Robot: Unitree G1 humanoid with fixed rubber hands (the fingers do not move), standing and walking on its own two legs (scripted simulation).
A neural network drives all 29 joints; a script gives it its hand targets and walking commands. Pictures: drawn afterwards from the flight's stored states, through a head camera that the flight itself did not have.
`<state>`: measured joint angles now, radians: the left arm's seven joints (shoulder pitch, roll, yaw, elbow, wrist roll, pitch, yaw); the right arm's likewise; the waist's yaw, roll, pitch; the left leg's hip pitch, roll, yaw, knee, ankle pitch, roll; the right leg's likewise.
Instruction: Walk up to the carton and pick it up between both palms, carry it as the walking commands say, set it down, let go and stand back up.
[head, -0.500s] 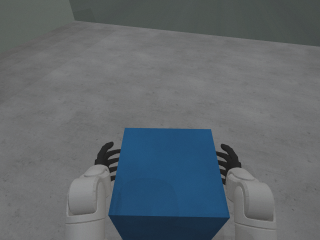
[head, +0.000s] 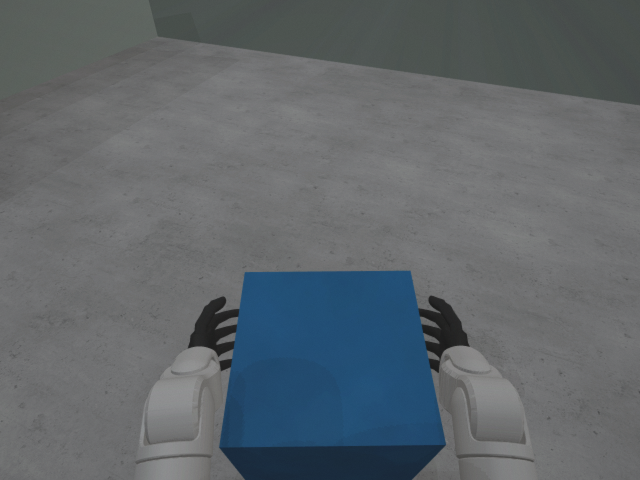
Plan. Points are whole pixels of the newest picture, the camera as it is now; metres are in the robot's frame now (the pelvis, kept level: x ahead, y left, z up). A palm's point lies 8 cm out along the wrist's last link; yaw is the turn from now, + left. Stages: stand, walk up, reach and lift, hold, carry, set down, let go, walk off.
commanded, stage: carry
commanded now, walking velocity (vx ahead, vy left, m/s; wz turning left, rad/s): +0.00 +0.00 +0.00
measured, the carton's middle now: (328, 386) +0.27 +0.00 -0.02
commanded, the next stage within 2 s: hold in 0.56 s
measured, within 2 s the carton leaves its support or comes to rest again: neither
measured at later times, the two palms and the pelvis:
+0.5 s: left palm (199, 346) +0.29 +0.16 +0.05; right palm (439, 348) +0.29 -0.14 +0.05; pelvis +0.02 +0.02 +0.00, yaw -1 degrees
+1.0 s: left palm (222, 350) +0.29 +0.14 +0.04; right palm (457, 353) +0.29 -0.16 +0.04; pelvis +0.00 -0.01 +0.01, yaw +8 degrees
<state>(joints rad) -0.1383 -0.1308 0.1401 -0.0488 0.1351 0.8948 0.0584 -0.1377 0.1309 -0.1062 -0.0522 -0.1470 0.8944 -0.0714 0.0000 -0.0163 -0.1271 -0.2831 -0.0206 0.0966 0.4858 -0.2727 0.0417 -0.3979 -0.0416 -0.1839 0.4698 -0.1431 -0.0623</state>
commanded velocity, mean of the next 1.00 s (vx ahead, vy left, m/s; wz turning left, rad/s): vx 0.00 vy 0.00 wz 0.00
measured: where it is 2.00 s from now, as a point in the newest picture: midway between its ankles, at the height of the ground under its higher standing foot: outside the picture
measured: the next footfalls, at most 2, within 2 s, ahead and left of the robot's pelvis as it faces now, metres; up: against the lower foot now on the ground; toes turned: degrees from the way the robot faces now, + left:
none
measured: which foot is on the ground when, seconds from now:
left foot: down 0.00-1.00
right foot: down 0.00-1.00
